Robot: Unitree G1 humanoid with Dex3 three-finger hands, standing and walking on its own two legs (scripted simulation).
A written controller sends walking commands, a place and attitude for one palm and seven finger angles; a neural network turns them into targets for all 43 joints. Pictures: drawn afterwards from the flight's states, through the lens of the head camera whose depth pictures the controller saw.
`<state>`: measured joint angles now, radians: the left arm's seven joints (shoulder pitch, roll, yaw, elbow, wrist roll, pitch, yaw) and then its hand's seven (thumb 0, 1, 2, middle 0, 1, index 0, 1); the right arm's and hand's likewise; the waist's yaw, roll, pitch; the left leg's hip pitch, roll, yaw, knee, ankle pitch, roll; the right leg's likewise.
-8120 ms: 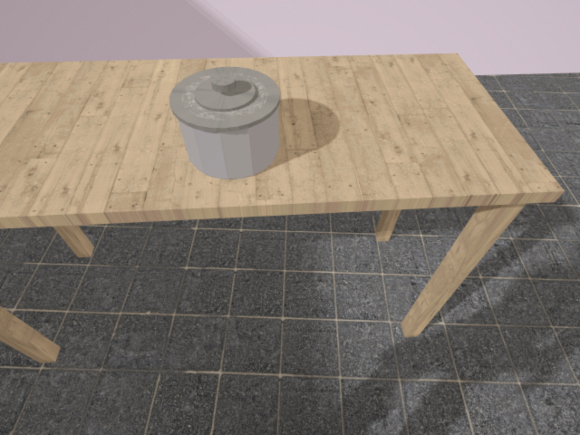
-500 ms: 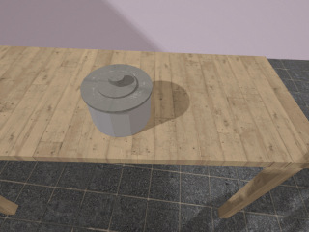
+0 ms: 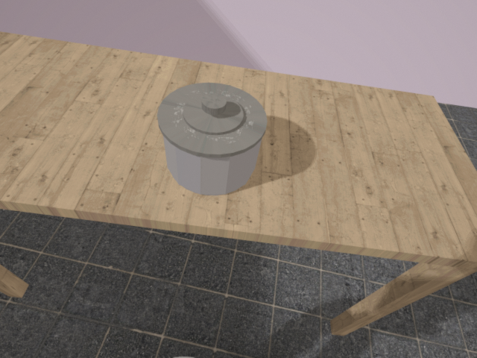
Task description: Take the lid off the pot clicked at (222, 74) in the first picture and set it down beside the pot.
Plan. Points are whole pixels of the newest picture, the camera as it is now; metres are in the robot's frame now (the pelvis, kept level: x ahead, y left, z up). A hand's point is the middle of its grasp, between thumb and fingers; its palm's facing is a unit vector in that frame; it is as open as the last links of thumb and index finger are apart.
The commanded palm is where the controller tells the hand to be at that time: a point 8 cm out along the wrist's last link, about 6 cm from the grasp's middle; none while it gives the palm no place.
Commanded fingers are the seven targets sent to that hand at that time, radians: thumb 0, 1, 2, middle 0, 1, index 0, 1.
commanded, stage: come to a stop and stand still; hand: left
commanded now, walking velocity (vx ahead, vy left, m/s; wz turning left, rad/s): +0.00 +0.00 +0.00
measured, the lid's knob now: (213, 104) +0.47 +0.10 +0.17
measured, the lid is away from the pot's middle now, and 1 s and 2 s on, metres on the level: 0.00 0.00 0.00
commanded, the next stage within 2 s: look again from close up in 1.14 s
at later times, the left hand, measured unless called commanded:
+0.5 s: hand out of the picture -0.07 +0.21 -0.17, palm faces -0.01 -0.98 -0.18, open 7.4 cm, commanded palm none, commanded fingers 0.00 0.90 0.90 -0.20 -0.30 -0.20 -0.30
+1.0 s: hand out of the picture -0.17 +0.19 -0.16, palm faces +0.08 -0.99 -0.14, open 7.3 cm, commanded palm none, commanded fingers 0.00 0.90 0.90 -0.20 -0.30 -0.20 -0.30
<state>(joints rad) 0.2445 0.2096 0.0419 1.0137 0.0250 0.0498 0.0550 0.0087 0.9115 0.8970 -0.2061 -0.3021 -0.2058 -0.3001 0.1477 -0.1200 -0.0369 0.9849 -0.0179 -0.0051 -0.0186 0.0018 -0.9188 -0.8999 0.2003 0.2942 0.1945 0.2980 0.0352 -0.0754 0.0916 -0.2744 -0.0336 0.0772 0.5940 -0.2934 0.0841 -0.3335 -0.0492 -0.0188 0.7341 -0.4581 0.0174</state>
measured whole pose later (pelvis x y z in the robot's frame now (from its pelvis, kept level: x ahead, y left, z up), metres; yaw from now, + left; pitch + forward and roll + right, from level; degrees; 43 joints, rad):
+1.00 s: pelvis -0.07 +0.05 +0.01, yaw +0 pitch +1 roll -1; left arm 0.49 0.11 0.01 1.12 0.03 0.00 0.04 0.01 0.91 0.90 -0.20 -0.30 -0.20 -0.30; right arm 0.31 -0.12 -0.03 1.13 -0.01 0.02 -0.02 0.01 -0.93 -0.90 0.20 0.29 0.20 0.30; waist 0.02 -0.02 -0.02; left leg -0.32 -0.10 0.10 0.34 -0.10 0.11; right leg -0.18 -0.04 0.00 0.46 -0.34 -0.02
